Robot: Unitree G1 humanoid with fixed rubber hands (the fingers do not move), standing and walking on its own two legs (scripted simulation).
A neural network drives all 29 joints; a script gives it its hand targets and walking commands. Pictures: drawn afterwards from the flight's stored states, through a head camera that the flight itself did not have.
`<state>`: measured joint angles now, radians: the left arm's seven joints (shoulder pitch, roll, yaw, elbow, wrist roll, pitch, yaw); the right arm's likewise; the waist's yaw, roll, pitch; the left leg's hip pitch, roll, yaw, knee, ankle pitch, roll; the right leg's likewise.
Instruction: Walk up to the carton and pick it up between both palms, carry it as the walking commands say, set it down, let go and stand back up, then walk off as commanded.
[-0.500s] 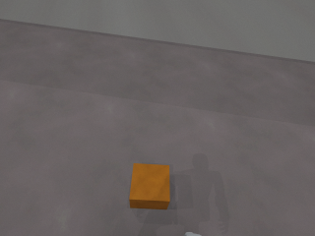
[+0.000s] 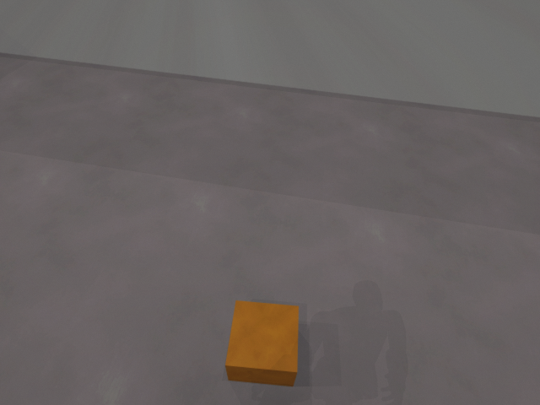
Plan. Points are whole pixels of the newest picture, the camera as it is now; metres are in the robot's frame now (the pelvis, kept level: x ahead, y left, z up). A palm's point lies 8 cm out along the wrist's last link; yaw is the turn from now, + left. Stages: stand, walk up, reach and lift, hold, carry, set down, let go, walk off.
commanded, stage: walk up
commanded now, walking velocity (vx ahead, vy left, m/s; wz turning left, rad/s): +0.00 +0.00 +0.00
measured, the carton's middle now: (263, 342) +0.48 +0.00 -0.70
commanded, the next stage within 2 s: stand in 1.84 s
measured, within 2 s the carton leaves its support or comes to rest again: neither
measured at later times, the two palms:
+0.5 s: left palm out of the picture +0.00 +0.32 -0.15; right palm out of the picture +0.05 -0.18 -0.13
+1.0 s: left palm out of the picture +0.13 +0.25 -0.13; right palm out of the picture -0.01 -0.19 -0.15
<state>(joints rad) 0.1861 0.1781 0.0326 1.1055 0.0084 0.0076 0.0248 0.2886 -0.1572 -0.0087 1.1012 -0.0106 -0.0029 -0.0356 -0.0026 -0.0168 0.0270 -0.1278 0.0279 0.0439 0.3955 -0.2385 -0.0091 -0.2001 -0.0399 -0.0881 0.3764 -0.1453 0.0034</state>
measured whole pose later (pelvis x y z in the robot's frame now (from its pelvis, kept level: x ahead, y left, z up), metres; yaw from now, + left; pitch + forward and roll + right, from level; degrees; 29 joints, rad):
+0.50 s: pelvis +0.04 +0.07 +0.00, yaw -2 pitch +0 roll -1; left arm 0.36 0.22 0.06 1.11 0.02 0.02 0.04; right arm 0.26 -0.19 -0.03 1.07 -0.02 -0.02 -0.02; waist 0.01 -0.02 0.03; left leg -0.22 0.05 0.08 0.46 -0.23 -0.01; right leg -0.26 -0.09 0.01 0.56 -0.38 0.06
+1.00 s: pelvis +0.05 +0.03 +0.00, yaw -3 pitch -1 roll -1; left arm 0.17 0.14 0.03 1.07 0.01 0.00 0.03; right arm 0.34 -0.18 -0.02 1.12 -0.01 0.01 -0.03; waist -0.04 0.06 0.03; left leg -0.17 0.08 0.04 0.42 -0.22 -0.04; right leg -0.18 -0.01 -0.05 0.40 -0.21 0.00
